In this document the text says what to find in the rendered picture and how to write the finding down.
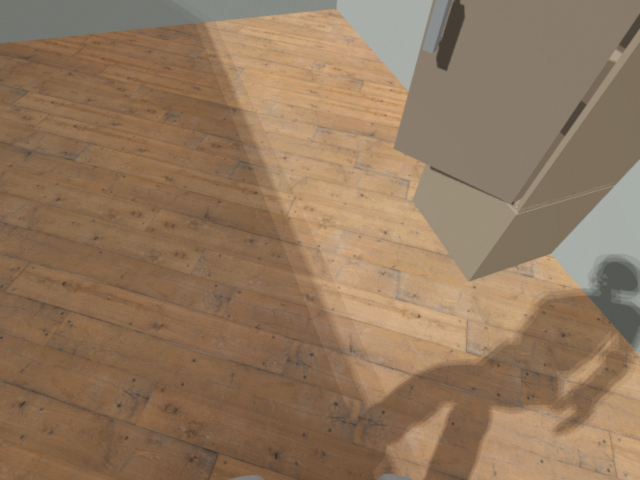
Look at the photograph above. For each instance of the handle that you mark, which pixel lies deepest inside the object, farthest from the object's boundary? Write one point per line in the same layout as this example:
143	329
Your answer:
436	25

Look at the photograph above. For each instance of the cupboard door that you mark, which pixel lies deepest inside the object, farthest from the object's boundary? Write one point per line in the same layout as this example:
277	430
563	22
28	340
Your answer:
507	75

